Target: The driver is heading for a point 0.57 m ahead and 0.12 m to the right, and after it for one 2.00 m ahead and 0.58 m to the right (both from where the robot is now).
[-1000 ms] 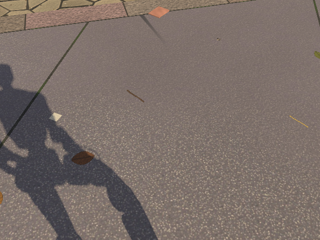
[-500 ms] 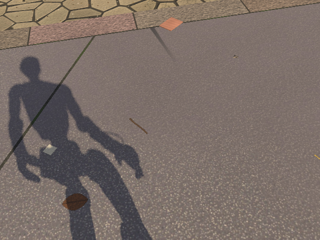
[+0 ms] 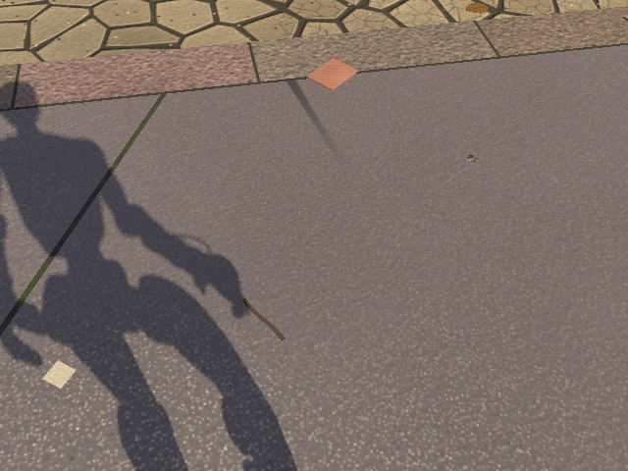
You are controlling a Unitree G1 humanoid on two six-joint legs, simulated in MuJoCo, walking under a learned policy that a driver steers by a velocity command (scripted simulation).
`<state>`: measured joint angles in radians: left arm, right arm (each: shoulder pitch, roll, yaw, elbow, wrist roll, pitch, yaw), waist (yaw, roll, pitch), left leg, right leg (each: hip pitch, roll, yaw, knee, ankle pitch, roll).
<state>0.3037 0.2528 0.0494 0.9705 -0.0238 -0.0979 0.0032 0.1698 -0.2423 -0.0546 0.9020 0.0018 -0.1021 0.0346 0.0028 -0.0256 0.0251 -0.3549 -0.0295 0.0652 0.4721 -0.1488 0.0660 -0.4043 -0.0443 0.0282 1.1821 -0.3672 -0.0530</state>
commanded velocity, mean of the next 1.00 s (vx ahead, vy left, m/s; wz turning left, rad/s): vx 0.40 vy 0.00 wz -0.13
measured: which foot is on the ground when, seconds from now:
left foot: down 0.00-0.46, up 0.48-0.90, down 0.92-1.00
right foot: up 0.00-0.42, down 0.44-0.92, up 0.94-1.00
